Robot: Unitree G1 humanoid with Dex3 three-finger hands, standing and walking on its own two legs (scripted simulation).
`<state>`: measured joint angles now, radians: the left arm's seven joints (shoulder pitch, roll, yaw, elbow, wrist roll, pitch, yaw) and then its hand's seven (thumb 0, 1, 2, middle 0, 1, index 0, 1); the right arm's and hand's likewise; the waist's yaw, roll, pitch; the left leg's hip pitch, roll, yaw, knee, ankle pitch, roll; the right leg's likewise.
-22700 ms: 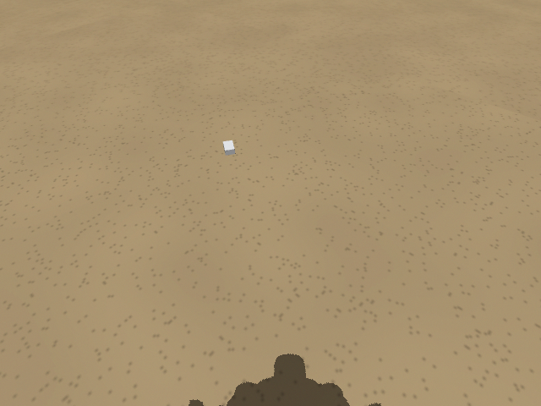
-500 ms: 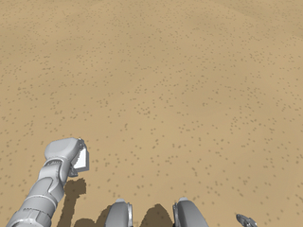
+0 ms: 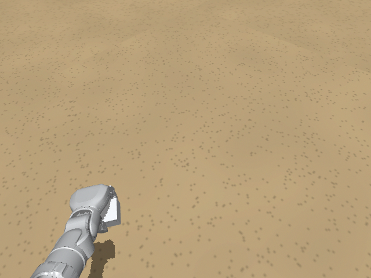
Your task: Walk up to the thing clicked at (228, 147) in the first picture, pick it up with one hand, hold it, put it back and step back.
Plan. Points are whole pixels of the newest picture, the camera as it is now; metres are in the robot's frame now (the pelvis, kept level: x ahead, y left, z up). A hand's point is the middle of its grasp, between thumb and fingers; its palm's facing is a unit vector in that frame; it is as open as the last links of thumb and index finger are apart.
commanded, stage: hold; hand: left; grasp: from above
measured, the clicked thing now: (100, 214) +0.33 +0.23 -0.12
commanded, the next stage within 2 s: crouch in 1.96 s
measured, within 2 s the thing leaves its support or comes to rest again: neither
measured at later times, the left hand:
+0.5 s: hand (94, 203) +0.33 +0.22 -0.04, palm faces -0.44 -0.08 -0.89, open 8.7 cm
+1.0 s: hand (90, 209) +0.31 +0.22 -0.02, palm faces -0.45 -0.08 -0.89, open 8.7 cm
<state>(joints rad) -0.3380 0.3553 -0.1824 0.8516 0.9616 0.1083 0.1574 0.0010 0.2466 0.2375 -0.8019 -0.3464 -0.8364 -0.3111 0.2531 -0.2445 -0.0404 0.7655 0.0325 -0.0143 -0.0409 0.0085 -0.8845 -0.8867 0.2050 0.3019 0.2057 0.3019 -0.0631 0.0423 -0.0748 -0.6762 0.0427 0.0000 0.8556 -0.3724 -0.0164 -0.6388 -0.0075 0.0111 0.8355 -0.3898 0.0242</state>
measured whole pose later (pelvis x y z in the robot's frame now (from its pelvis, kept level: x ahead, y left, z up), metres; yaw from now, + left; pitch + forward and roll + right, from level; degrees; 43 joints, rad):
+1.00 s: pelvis +0.01 +0.00 +0.03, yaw -1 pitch +3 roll +0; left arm -0.25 0.36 -0.22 0.69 0.99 0.09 0.02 0.00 0.23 0.25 -0.82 -0.33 -0.86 -0.30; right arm 0.21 -0.26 -0.04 0.71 0.05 0.06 -0.02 0.01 -0.89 -0.89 0.20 0.30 0.20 0.30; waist -0.01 0.05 -0.03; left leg -0.34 0.03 0.03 0.55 -0.26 -0.02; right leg -0.33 -0.02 0.03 0.56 -0.28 0.02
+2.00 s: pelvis +0.00 +0.00 +0.04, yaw -1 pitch +1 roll +0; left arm -0.25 0.37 -0.22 0.65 0.98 0.08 -0.02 0.00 0.23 0.25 -0.83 -0.33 -0.86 -0.30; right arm 0.19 -0.26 -0.04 0.71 0.06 0.06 -0.04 0.01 -0.90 -0.89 0.20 0.30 0.20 0.30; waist 0.01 0.05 -0.01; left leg -0.27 0.03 0.03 0.47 -0.21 -0.02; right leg -0.26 -0.02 0.03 0.49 -0.24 0.02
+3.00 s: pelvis -0.06 +0.01 -0.21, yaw -2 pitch +35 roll -4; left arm -0.79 0.47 0.00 1.31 1.13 0.00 0.36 0.00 0.21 0.25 -0.85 -0.30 -0.88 -0.27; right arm 0.23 -0.22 -0.04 0.76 -0.07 -0.04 0.01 0.01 -0.88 -0.88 0.21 0.30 0.21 0.30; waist -0.17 0.06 -0.20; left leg -1.78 0.04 -0.05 1.76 -0.60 -0.01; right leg -1.72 0.01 0.00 1.73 -0.62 0.04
